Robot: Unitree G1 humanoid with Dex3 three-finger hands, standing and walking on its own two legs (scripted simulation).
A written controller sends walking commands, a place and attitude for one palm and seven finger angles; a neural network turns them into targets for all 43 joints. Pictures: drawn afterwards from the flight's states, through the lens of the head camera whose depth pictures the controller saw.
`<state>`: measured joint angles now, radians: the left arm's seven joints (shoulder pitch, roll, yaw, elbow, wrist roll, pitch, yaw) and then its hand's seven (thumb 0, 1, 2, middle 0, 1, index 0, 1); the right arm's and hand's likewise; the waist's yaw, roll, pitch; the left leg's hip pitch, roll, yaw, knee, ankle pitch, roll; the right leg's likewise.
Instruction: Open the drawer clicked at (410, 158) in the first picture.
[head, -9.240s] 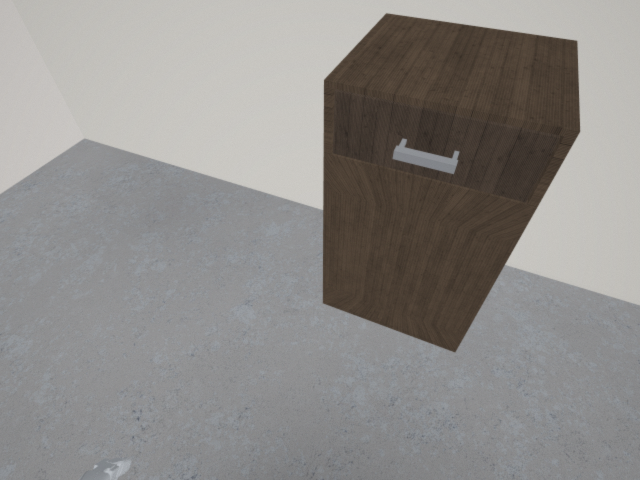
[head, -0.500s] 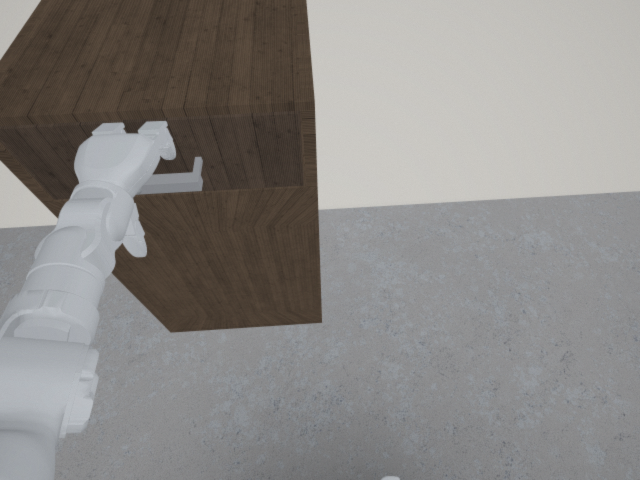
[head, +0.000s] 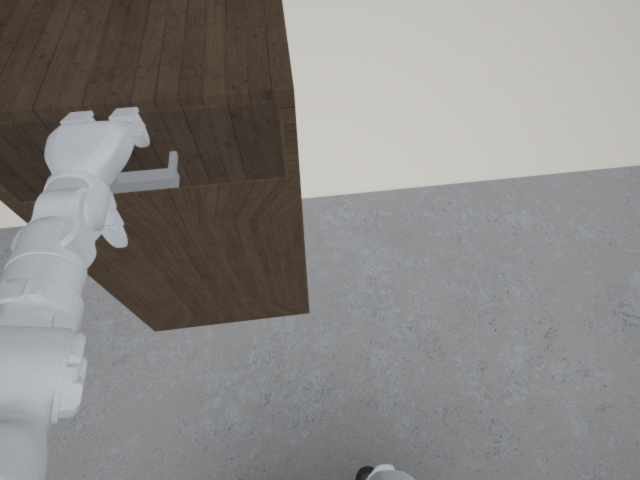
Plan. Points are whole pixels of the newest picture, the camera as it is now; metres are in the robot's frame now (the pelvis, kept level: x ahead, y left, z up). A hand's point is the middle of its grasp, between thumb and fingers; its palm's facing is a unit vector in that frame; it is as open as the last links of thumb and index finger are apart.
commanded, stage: move the hooked fingers above the handle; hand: left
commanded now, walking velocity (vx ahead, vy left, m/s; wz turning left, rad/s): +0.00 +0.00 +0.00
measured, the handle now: (134, 171) +0.55 +0.26 +0.01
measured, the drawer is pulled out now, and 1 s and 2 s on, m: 0.00 0.00 0.00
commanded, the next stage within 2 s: lower the fingers behind the handle in 0.30 s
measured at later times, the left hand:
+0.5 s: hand (105, 184) +0.48 +0.26 +0.07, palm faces -0.06 +0.00 -1.00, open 13.8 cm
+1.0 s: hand (121, 201) +0.48 +0.26 +0.03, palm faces -0.08 -0.01 -1.00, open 13.8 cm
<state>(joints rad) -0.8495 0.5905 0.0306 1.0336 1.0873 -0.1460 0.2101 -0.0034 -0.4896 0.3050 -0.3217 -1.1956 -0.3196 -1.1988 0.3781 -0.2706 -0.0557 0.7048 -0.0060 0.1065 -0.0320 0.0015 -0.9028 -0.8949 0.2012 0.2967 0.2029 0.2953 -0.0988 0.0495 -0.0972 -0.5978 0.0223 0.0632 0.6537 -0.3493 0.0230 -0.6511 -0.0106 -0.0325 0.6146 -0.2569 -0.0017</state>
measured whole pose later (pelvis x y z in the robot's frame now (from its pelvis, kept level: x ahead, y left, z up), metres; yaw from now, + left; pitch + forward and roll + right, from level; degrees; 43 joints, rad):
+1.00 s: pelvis +0.00 +0.00 -0.01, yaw +0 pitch +18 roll -1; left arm -0.83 0.57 0.03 1.08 1.10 -0.14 0.26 0.00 -0.49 0.31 -0.32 -1.20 -0.32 -1.20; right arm 0.35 -0.27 -0.05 0.71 -0.02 0.11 -0.03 0.00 -0.90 -0.89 0.20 0.30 0.20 0.30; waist -0.10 0.05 -0.11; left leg -0.67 0.03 0.05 0.72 -0.37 0.02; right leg -0.71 -0.01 -0.04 0.67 -0.28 0.00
